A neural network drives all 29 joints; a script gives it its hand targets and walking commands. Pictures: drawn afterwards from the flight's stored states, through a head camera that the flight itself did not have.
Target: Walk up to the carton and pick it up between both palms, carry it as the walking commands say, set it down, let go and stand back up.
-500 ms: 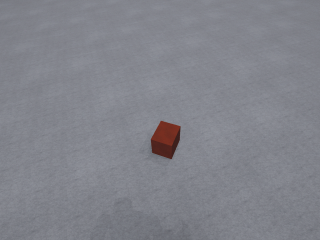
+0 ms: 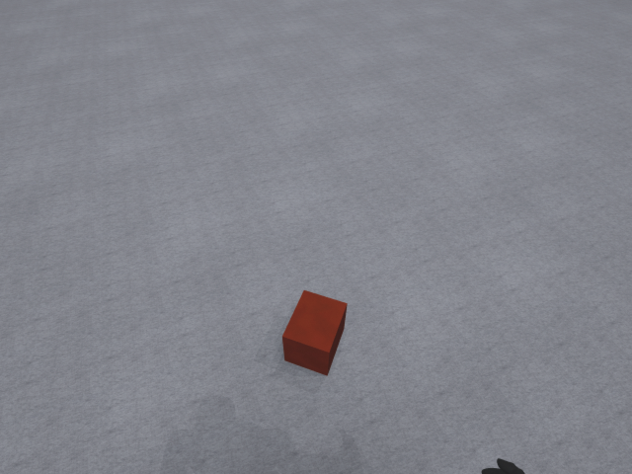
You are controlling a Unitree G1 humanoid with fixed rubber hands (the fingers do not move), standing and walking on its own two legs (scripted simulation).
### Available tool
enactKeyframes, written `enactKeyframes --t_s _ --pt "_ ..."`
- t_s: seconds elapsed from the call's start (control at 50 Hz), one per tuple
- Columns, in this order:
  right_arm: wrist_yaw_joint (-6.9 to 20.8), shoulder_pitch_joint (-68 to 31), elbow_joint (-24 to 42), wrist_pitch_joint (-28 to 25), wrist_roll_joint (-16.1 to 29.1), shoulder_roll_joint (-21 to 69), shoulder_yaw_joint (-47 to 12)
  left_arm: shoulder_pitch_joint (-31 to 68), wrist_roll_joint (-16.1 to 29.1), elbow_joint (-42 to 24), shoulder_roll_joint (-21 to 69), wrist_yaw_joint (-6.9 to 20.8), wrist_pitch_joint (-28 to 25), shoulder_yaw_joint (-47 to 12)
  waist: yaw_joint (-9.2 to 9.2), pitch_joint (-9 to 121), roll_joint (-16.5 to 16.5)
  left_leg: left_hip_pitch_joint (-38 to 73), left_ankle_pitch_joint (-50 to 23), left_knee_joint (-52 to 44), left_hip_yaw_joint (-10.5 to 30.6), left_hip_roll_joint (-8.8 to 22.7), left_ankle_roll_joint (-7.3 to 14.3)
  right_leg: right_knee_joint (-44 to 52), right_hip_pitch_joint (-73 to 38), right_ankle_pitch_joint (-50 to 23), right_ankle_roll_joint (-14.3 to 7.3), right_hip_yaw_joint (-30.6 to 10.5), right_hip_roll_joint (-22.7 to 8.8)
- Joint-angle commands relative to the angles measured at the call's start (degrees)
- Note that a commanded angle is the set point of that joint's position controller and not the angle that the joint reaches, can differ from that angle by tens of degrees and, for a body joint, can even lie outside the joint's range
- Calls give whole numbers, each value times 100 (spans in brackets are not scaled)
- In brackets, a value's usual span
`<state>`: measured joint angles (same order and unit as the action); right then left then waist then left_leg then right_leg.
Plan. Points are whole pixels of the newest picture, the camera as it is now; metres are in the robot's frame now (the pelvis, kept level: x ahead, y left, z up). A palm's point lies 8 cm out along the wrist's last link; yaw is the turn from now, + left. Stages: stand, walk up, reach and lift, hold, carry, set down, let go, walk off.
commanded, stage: walk up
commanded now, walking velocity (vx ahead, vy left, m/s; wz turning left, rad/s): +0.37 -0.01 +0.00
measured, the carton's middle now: (315, 332) +0.69 +0.02 -0.68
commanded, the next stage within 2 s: none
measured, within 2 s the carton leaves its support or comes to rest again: neither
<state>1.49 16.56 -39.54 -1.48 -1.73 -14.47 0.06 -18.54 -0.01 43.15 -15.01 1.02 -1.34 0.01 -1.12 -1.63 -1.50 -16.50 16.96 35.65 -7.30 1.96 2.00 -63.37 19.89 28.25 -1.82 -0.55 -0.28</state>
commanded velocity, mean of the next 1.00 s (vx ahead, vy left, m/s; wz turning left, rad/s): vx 0.19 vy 0.02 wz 0.00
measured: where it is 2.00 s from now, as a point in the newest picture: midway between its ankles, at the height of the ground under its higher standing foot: outside the picture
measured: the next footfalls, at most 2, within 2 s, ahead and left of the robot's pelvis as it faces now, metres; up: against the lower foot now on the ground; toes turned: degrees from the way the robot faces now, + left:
right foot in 0.14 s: +0.14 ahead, -0.13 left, +0.00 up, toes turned -1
left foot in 0.52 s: +0.22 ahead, +0.11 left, +0.00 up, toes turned +7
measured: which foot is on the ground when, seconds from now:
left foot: down 0.00-0.16, up 0.18-0.50, down 0.52-1.00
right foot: up 0.00-0.12, down 0.14-0.52, up 0.54-0.80, down 0.82-1.00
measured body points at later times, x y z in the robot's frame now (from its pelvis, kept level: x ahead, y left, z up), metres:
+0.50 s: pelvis +0.12 -0.01 +0.00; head +0.15 -0.01 +0.45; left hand +0.18 +0.26 -0.12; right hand +0.27 -0.25 -0.11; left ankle +0.17 +0.10 -0.72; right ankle +0.10 -0.13 -0.73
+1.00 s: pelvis +0.19 -0.02 +0.00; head +0.20 -0.03 +0.45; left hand +0.29 +0.23 -0.11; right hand +0.28 -0.27 -0.12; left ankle +0.17 +0.10 -0.72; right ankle +0.21 -0.12 -0.72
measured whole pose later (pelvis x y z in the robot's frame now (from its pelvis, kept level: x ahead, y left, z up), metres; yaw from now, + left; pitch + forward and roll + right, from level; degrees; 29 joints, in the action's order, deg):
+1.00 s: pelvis +0.19 -0.02 +0.00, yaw -1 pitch +0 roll +0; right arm 0.2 18.5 -39.5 2.3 -1.7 -14.4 0.1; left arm -16.1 0.0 43.2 -12.9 0.8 0.8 0.0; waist 0.1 -1.1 1.4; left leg -13.2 19.6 33.5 -7.7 3.2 0.3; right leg -34.2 17.5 16.5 -0.6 1.3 -0.3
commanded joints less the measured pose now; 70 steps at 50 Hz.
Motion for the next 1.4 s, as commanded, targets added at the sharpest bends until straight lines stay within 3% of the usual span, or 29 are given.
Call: enactKeyframes --t_s 0.0,0.1,0.12,0.16,0.18,0.22,0.28,0.4,0.46,0.48,0.52,0.54,0.6,0.68,0.74,0.76,0.8,0.84,0.86,1.0,1.02,1.04,1.06,1.08,1.26,1.3,1.32,1.34,1.38 --pt "-110 347 31 -120 -6 -914 442 404 -151 -262 -296 129 69 276 263 -507 1137 163 -465 -2460 1556 1671 627 1109 653 -434 346 229 -487" --pt "-61 180 53 31 6 -1003 525 68 -101 -38 -163 110 -44 235 -19 -63 1171 -14 -850 -1611 892 1256 354 3613 -970 -1588 299 858 -60" --pt "-58 166 76 51 23 -836 481 -347 -148 83 -404 78 -113 343 -223 340 754 -310 -650 -882 736 1043 169 3847 -1718 -1751 111 441 -273" --pt "-51 -187 484 60 85 -431 400 -1183 -214 285 -1494 -27 -165 528 -610 571 -1557 -1730 1534 2042 182 -210 -376 4876 -2289 -2425 -846 -3011 -2420" --pt "-83 -255 409 114 86 -545 432 -1201 -201 280 -1497 -72 -171 490 -568 398 -1101 -2132 1899 2643 434 -127 -371 4577 -2392 -3478 -1205 -3168 -2559" --pt "-75 -269 275 122 61 -581 444 -968 -176 248 -1224 -147 -230 488 -530 593 -280 -2443 1337 2911 639 120 -405 4156 -2715 -4883 -1056 -2474 -2423" --pt "0 -362 307 227 42 -469 384 -937 -164 285 -1012 -233 -190 481 -514 942 -609 -2364 1008 2561 663 185 -437 3884 -2910 -5678 -767 -1890 -2138" --pt "96 -882 373 232 99 -273 243 -440 -218 150 -1018 -227 -75 539 -389 411 -955 -1467 646 779 410 166 -473 4516 -1667 -3371 -812 -1501 -1905" --pt "18 -17 37 62 114 -184 203 50 -159 99 -876 -103 8 465 172 744 -1273 741 -664 -1024 -175 -91 -410 4004 -649 -1846 -455 -444 -875" --pt "-43 444 -161 0 63 -504 325 -64 -185 78 -650 -76 -3 379 313 975 -802 1642 -791 -937 94 182 -323 3485 -146 -1285 -255 -304 -585" --pt "-168 1305 -193 -22 -67 -1592 603 58 -198 -209 -267 -51 17 327 701 817 1845 2170 372 -2369 3499 2731 515 885 1741 650 276 371 165" --pt "-158 1326 -137 51 1 -1570 628 379 -196 -293 -481 -54 96 425 736 297 1521 1620 1026 -2590 3604 2823 916 253 1861 786 299 2 -101" --pt "-157 511 -2 27 35 -971 487 550 -200 -246 -484 91 93 394 413 -435 1084 714 1309 -2764 2301 1940 690 310 1459 -265 344 68 -386" --pt "-162 525 -53 -48 -47 -973 452 649 -122 -259 -407 103 123 283 412 -219 1278 905 -932 -2309 1542 1626 594 1383 790 -381 385 348 -295" --pt "-249 190 -31 86 17 -860 404 419 -8 -216 -268 -28 164 186 183 -15 1358 1377 -5530 -988 839 1324 511 2752 230 -438 455 404 -44" --pt "-260 243 -61 141 42 -914 438 197 11 -148 -237 -54 142 178 135 441 1358 1613 -5725 -622 704 1268 435 3355 -90 -895 431 527 26" --pt "-225 114 61 209 72 -642 356 -64 -23 -41 -337 -82 111 255 -8 1023 817 1008 -3452 -195 542 981 176 4096 -1166 -2632 184 301 -269" --pt "-174 145 283 324 171 -126 224 268 -84 -52 -827 -44 117 315 161 635 -902 207 37 -43 147 79 -235 3975 -1116 -5381 -374 -880 -1315" --pt "-181 101 255 367 174 -183 224 364 -133 -63 -823 -61 125 311 170 490 -1047 170 710 -176 276 11 -277 3938 -1056 -5516 -527 -1018 -1378" --pt "-242 187 190 256 51 -653 371 489 -14 -201 -471 -111 286 323 125 504 -97 794 -1935 -920 583 1033 -14 3371 -579 -2872 -23 52 -357" --pt "-205 95 57 267 -129 -762 464 109 -127 -80 -675 -166 257 533 -104 448 145 512 -1349 -804 515 1042 -54 3322 -571 -2458 82 -175 -454" --pt "-19 -491 201 503 -200 -768 508 -1228 -229 438 -1379 -321 273 677 -374 292 313 -842 1173 391 -288 68 -316 4301 -1366 -552 -537 -2264 -1618" --pt "34 -714 296 635 -211 -597 412 -1307 -269 393 -1862 -423 273 817 -539 -298 -860 -2187 1538 1782 348 -260 -461 4969 -1307 -371 -982 -4079 -2640" --pt "75 -641 330 640 -212 -591 398 -1161 -278 264 -1857 -501 278 814 -389 -429 -955 -2302 1294 2371 946 -36 -437 5180 -893 -165 -1152 -4290 -2811" --pt "45 608 94 517 -56 -409 278 627 -186 -418 -1392 -347 329 706 639 -215 -1141 1530 494 -774 549 -83 -362 4592 1617 434 -164 -1873 -1021" --pt "-85 1247 -153 415 -181 -1192 469 267 -160 -500 -539 -270 334 497 645 -60 1308 1662 2367 -2743 2570 1965 -151 1656 2180 323 255 -219 334" --pt "-62 1153 -72 321 -78 -1314 465 467 -185 -570 -467 -236 356 481 749 -258 1802 1218 3394 -3344 2967 2485 34 862 2241 335 234 98 -33" --pt "-44 915 -14 289 -97 -1188 422 661 -142 -587 -614 -155 390 515 636 -628 1488 903 3669 -3535 2905 2375 108 362 2338 -58 247 -74 -196" --pt "-112 183 168 302 5 -739 299 435 -111 -449 -584 -99 348 464 159 -1129 768 333 1456 -2922 1394 1741 104 118 1793 -581 328 42 -299"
